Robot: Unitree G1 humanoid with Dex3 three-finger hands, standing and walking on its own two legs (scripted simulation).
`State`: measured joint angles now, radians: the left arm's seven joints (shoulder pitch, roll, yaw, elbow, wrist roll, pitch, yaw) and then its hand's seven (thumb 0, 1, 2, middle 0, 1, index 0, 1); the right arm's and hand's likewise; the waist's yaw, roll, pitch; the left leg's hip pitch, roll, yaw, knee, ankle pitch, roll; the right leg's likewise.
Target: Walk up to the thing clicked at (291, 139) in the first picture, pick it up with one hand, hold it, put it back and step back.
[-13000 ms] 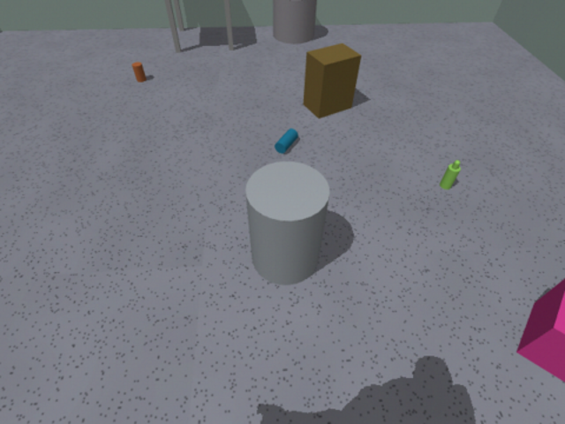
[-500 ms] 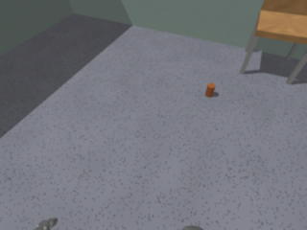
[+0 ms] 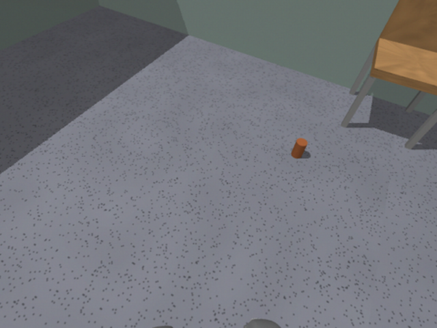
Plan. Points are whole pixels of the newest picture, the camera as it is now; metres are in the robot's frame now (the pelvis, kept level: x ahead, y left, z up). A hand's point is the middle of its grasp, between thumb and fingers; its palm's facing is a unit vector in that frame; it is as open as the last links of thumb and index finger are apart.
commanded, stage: walk up
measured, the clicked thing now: out of the picture -0.02 -1.02 -0.72
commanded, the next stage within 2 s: stand in 0.74 s
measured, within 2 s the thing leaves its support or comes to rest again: neither
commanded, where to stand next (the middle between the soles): +0.09 -0.02 m, yaw +0 degrees
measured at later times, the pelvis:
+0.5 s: pelvis +0.03 -0.02 +0.01, yaw +0 degrees
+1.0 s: pelvis +0.04 -0.01 +0.02, yaw +1 degrees
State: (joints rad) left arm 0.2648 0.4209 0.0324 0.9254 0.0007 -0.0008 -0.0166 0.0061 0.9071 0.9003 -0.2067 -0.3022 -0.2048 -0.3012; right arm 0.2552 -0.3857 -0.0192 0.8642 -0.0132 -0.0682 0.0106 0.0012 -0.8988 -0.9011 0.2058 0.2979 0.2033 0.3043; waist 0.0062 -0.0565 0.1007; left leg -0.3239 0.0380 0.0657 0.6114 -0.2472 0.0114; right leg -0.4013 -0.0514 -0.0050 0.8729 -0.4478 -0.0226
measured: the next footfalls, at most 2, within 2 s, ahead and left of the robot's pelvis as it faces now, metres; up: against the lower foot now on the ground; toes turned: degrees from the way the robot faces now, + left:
right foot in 0.08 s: +0.10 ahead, -0.15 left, +0.00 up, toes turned -2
